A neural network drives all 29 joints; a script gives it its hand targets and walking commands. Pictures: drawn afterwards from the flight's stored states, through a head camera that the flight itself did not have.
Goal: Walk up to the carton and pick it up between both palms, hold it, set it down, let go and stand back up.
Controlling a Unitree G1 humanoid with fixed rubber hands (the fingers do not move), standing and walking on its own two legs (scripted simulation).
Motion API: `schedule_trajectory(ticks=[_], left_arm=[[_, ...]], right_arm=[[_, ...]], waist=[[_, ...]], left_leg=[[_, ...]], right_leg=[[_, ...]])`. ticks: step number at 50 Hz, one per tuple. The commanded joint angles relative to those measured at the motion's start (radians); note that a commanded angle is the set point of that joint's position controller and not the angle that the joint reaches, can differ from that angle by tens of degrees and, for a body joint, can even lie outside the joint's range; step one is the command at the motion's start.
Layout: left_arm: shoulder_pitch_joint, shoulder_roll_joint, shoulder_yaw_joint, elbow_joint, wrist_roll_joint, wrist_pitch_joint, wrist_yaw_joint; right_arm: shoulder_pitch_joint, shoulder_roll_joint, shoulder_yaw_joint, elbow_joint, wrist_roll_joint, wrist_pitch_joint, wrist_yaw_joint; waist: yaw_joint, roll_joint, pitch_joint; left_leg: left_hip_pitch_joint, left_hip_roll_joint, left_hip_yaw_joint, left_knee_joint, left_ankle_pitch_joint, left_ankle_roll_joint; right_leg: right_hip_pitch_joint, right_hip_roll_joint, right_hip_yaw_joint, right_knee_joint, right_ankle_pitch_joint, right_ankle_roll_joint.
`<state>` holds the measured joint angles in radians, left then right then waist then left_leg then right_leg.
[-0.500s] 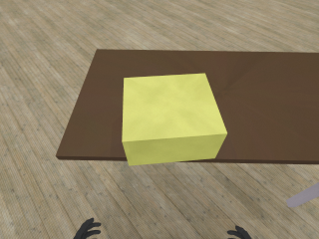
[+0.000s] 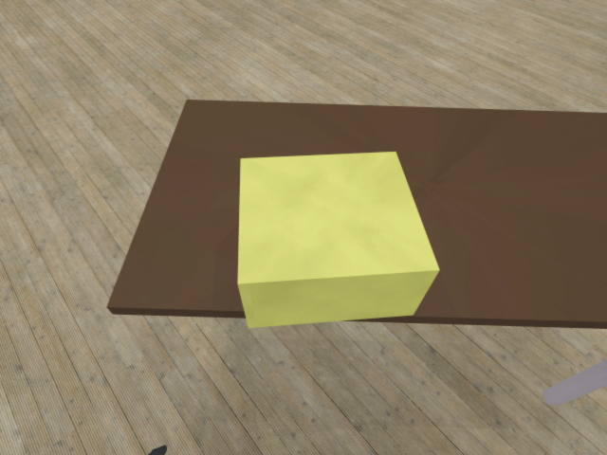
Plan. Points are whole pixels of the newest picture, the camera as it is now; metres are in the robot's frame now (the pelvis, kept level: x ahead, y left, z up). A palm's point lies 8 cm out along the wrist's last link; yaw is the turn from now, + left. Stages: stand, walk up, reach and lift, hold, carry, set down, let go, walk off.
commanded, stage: stand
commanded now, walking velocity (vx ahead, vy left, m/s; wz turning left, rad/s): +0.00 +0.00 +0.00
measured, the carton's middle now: (325, 235) +0.44 -0.02 -0.02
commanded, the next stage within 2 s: walk up in 1.66 s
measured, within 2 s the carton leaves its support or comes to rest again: neither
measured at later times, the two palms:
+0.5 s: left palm out of the picture +0.00 +0.20 -0.14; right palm out of the picture +0.01 -0.23 -0.14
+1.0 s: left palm out of the picture -0.03 +0.18 -0.14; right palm out of the picture -0.03 -0.22 -0.14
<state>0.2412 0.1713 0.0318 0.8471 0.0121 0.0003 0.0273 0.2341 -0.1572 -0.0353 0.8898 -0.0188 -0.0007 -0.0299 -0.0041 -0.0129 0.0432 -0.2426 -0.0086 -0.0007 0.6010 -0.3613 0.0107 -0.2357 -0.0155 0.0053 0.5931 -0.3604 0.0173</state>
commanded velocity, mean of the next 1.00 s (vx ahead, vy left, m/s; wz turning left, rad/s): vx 0.00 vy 0.00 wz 0.00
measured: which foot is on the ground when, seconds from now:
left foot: down 0.00-1.00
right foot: down 0.00-1.00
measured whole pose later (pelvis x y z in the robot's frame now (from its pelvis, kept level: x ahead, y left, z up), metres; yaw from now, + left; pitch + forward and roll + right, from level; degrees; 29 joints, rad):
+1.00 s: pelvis +0.00 -0.02 +0.01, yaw +0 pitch -3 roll +0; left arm 0.29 0.10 0.01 1.17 0.01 -0.01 0.05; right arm 0.28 -0.10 -0.01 1.18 -0.01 0.00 -0.05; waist 0.00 0.01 0.06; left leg -0.12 0.02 -0.01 0.45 -0.28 -0.02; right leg -0.11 0.01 -0.01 0.45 -0.29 -0.01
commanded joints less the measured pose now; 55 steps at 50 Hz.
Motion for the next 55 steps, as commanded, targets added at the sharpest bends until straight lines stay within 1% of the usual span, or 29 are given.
schedule_trajectory(ticks=[1,2,3,4,5,6,7,8,9,11,12,13,14,15,16,17,19,20,21,22,24,25,26,27,28,29,31,36,55], left_arm=[[0.069,0.096,0.026,-0.005,0.007,-0.012,0.004],[0.050,0.097,0.025,-0.005,0.003,-0.007,0.011],[0.068,0.091,0.025,0.018,0.003,-0.008,0.016],[0.105,0.087,0.024,0.042,0.000,-0.006,0.018],[0.098,0.103,0.032,0.054,0.006,-0.003,0.018],[0.039,0.083,0.028,0.043,-0.001,-0.004,0.016],[0.064,0.088,0.029,0.054,0.002,-0.008,0.018],[0.048,0.075,0.024,0.073,0.002,-0.010,0.018],[0.073,0.100,0.028,0.075,0.004,-0.009,0.018],[0.091,0.081,0.025,0.108,-0.001,-0.016,0.018],[0.099,0.091,0.025,0.127,-0.003,-0.015,0.018],[0.106,0.102,0.031,0.145,-0.005,-0.015,0.021],[0.101,0.076,0.022,0.164,0.002,-0.013,0.020],[0.089,0.054,0.015,0.155,-0.002,-0.012,0.015],[0.102,0.030,0.010,0.174,-0.001,-0.015,0.017],[0.097,0.028,0.002,0.183,-0.002,-0.007,0.020],[0.092,0.099,0.019,0.201,0.004,-0.008,0.025],[0.071,0.054,0.009,0.188,-0.002,-0.007,0.022],[0.098,0.019,0.005,0.206,-0.005,-0.011,0.021],[0.120,0.049,0.008,0.226,0.003,-0.015,0.021],[0.065,0.066,0.013,0.217,0.004,-0.020,0.023],[0.084,0.090,0.019,0.227,0.004,-0.015,0.020],[0.109,0.066,0.011,0.246,0.008,-0.017,0.023],[0.113,0.043,0.000,0.264,0.003,-0.017,0.023],[0.146,0.036,0.000,0.274,0.003,-0.014,0.023],[0.138,0.041,0.004,0.276,0.005,-0.017,0.021],[0.100,0.026,0.000,0.268,0.000,-0.009,0.022],[0.115,0.017,-0.004,0.290,0.002,-0.008,0.024],[0.140,0.000,-0.012,0.318,0.000,-0.014,0.024]], right_arm=[[0.040,-0.096,-0.023,-0.018,0.002,-0.009,-0.010],[0.052,-0.107,-0.029,-0.007,0.004,-0.013,-0.008],[0.074,-0.094,-0.030,0.012,0.001,-0.012,-0.006],[0.028,-0.087,-0.023,0.022,0.002,-0.013,-0.013],[0.060,-0.086,-0.026,0.018,0.009,-0.012,-0.007],[0.049,-0.094,-0.026,0.036,0.004,-0.016,-0.011],[0.017,-0.081,-0.022,0.036,0.006,-0.018,-0.013],[0.016,-0.101,-0.026,0.044,-0.004,-0.021,-0.018],[0.043,-0.106,-0.033,0.058,0.001,-0.020,-0.011],[0.059,-0.102,-0.033,0.082,0.007,-0.011,-0.017],[0.087,-0.082,-0.029,0.101,0.004,-0.013,-0.017],[0.066,-0.096,-0.024,0.112,0.005,-0.014,-0.015],[0.082,-0.073,-0.020,0.121,0.008,-0.010,-0.014],[0.065,-0.079,-0.020,0.132,0.006,-0.007,-0.014],[0.040,-0.068,-0.021,0.123,0.006,-0.004,-0.011],[0.057,-0.070,-0.019,0.133,0.006,-0.003,-0.015],[0.076,-0.088,-0.017,0.156,0.003,0.000,-0.021],[0.086,-0.089,-0.019,0.164,0.007,-0.004,-0.022],[0.074,-0.089,-0.018,0.173,0.008,-0.004,-0.019],[0.062,-0.078,-0.015,0.176,0.011,-0.001,-0.021],[0.092,-0.057,-0.010,0.195,0.011,0.003,-0.022],[0.091,-0.054,-0.007,0.205,0.013,-0.003,-0.020],[0.099,-0.045,-0.005,0.215,0.008,-0.007,-0.017],[0.089,-0.035,-0.004,0.224,0.012,-0.009,-0.017],[0.110,-0.067,-0.007,0.230,0.013,-0.011,-0.014],[0.118,-0.072,-0.018,0.243,0.006,-0.002,-0.018],[0.089,-0.035,-0.001,0.238,0.005,0.000,-0.018],[0.109,-0.036,0.003,0.259,0.007,0.001,-0.022],[0.135,-0.011,0.016,0.291,0.008,0.001,-0.024]], waist=[[-0.002,0.067,-0.044],[-0.006,0.087,-0.022],[-0.003,-0.001,-0.015],[0.015,0.052,-0.025],[0.001,0.030,-0.080],[-0.010,0.045,-0.023],[0.013,0.022,-0.059],[0.006,0.002,-0.041],[0.005,-0.013,-0.079],[-0.003,0.006,-0.019],[-0.008,0.004,-0.011],[-0.003,0.013,-0.021],[-0.009,-0.006,0.003],[0.002,0.039,0.011],[0.002,-0.020,0.039],[-0.004,0.003,0.051],[-0.007,-0.007,0.016],[-0.005,0.049,0.027],[-0.002,0.063,0.081],[0.004,0.001,0.033],[-0.021,-0.019,0.001],[-0.008,0.026,0.036],[-0.010,0.047,0.009],[0.001,0.037,0.050],[-0.002,0.027,0.042],[-0.004,0.038,0.054],[0.005,0.022,0.056],[0.005,0.009,0.076],[0.004,0.017,0.077]], left_leg=[[0.050,0.073,-0.073,-0.119,0.440,0.039],[0.039,0.072,-0.070,-0.128,0.398,0.039],[0.014,0.078,-0.090,-0.139,0.389,0.040],[0.065,0.086,-0.084,-0.133,0.410,0.043],[0.076,0.081,-0.078,-0.131,0.401,0.041],[0.049,0.073,-0.069,-0.148,0.411,0.045],[0.083,0.077,-0.071,-0.140,0.423,0.047],[0.085,0.085,-0.071,-0.149,0.468,0.048],[0.087,0.090,-0.087,-0.141,0.442,0.051],[0.121,0.069,-0.063,-0.139,0.412,0.038],[0.115,0.082,-0.066,-0.148,0.462,0.039],[0.091,0.083,-0.072,-0.169,0.444,0.048],[0.099,0.083,-0.062,-0.164,0.424,0.038],[0.078,0.077,-0.065,-0.171,0.434,0.045],[0.114,0.080,-0.063,-0.163,0.418,0.035],[0.112,0.084,-0.055,-0.167,0.390,0.043],[0.116,0.088,-0.060,-0.194,0.394,0.032],[0.072,0.073,-0.059,-0.204,0.351,0.030],[0.056,0.082,-0.064,-0.207,0.309,0.032],[0.107,0.076,-0.063,-0.196,0.345,0.038],[0.106,0.082,-0.066,-0.200,0.352,0.034],[0.091,0.081,-0.068,-0.207,0.338,0.029],[0.113,0.083,-0.056,-0.212,0.359,0.023],[0.092,0.079,-0.065,-0.212,0.355,0.020],[0.091,0.081,-0.063,-0.212,0.319,0.029],[0.100,0.080,-0.058,-0.214,0.322,0.022],[0.079,0.076,-0.054,-0.219,0.303,0.016],[0.079,0.079,-0.055,-0.224,0.295,0.012],[0.084,0.087,-0.051,-0.227,0.285,0.003]], right_leg=[[0.025,-0.040,0.040,-0.084,0.336,-0.063],[0.019,-0.047,0.055,-0.101,0.347,-0.059],[0.044,-0.046,0.036,-0.100,0.330,-0.058],[0.024,-0.048,0.049,-0.112,0.356,-0.055],[0.076,-0.049,0.047,-0.118,0.364,-0.061],[0.049,-0.057,0.056,-0.118,0.351,-0.062],[0.056,-0.045,0.045,-0.124,0.349,-0.059],[0.046,-0.057,0.050,-0.119,0.377,-0.066],[0.077,-0.047,0.049,-0.138,0.373,-0.073],[0.045,-0.054,0.061,-0.145,0.421,-0.065],[0.061,-0.053,0.060,-0.146,0.441,-0.063],[0.088,-0.051,0.051,-0.151,0.408,-0.059],[0.087,-0.062,0.051,-0.151,0.419,-0.058],[0.084,-0.062,0.052,-0.155,0.408,-0.059],[0.035,-0.061,0.052,-0.160,0.421,-0.060],[0.036,-0.056,0.049,-0.171,0.381,-0.052],[0.078,-0.055,0.050,-0.163,0.376,-0.067],[0.085,-0.059,0.057,-0.177,0.342,-0.065],[0.055,-0.071,0.054,-0.184,0.342,-0.060],[0.076,-0.072,0.061,-0.197,0.373,-0.066],[0.099,-0.065,0.055,-0.188,0.392,-0.070],[0.090,-0.060,0.054,-0.192,0.378,-0.064],[0.101,-0.070,0.055,-0.190,0.387,-0.067],[0.091,-0.073,0.055,-0.198,0.390,-0.065],[0.100,-0.069,0.059,-0.205,0.389,-0.064],[0.082,-0.073,0.062,-0.202,0.377,-0.065],[0.089,-0.062,0.053,-0.216,0.317,-0.048],[0.076,-0.061,0.055,-0.227,0.316,-0.048],[0.064,-0.060,0.062,-0.240,0.312,-0.056]])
